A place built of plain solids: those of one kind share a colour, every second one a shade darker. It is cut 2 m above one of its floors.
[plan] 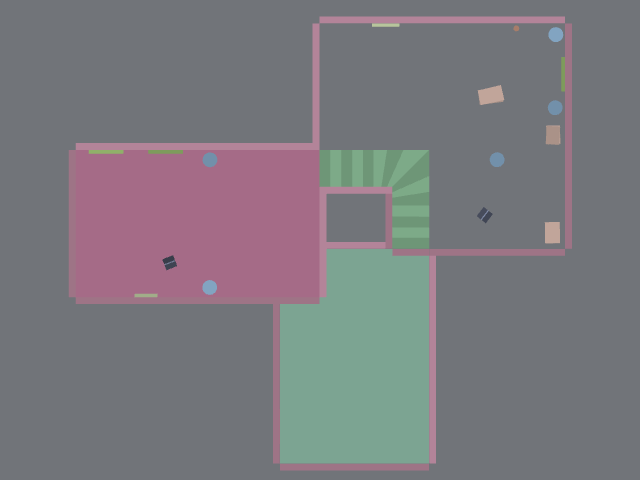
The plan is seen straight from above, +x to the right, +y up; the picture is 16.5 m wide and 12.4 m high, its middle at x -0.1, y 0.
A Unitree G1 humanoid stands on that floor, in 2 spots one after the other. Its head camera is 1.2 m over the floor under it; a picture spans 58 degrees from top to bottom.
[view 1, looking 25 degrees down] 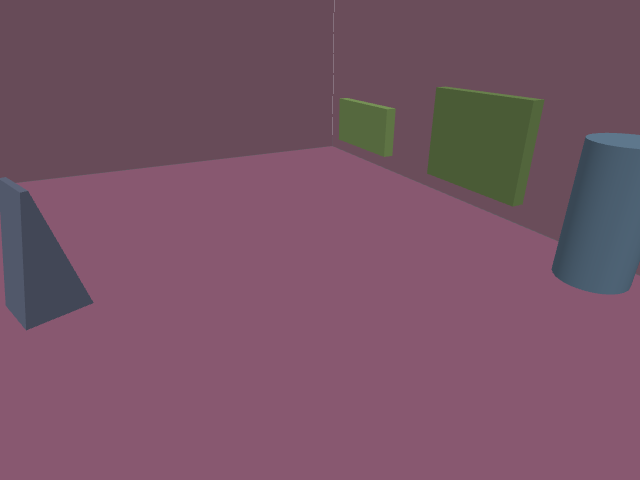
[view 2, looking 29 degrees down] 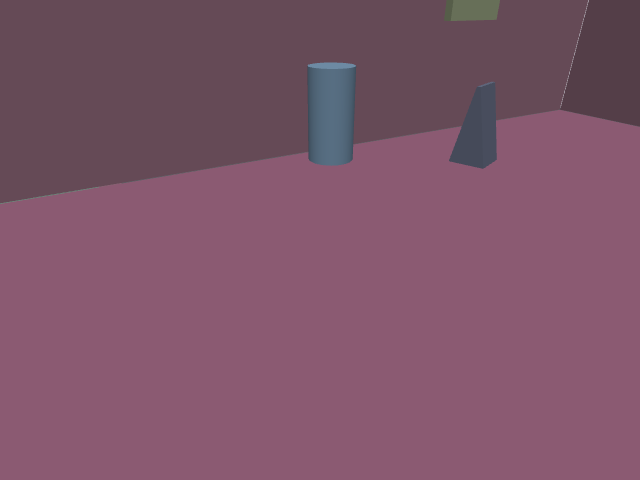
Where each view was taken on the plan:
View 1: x -1.76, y -0.22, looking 153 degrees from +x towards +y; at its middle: floor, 2.84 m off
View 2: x -1.11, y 1.90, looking -119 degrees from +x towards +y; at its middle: floor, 2.48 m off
